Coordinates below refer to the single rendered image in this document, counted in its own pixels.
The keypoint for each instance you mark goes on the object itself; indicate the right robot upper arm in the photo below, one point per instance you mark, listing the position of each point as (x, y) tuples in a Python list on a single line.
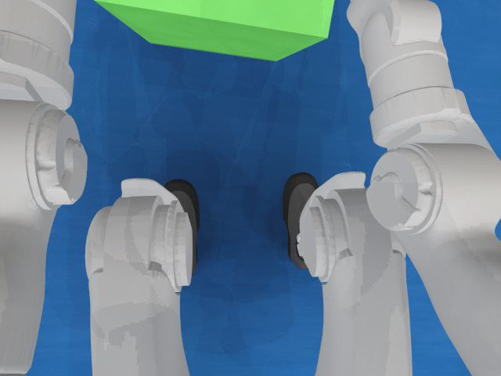
[(442, 201)]

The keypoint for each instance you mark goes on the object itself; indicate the right robot forearm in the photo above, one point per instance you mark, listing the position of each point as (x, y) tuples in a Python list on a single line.
[(407, 71)]

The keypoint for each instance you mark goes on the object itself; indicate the robot right thigh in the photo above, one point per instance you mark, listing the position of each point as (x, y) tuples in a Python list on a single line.
[(366, 325)]

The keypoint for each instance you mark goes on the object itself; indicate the left robot foot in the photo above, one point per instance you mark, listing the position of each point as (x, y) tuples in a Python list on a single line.
[(188, 199)]

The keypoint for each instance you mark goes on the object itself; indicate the carton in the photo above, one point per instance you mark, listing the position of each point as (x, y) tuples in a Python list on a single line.
[(259, 29)]

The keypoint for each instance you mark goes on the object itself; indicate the left robot upper arm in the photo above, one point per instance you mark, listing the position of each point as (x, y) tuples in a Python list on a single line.
[(42, 166)]

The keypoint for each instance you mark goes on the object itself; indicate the left robot forearm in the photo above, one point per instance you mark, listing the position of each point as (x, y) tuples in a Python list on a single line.
[(35, 39)]

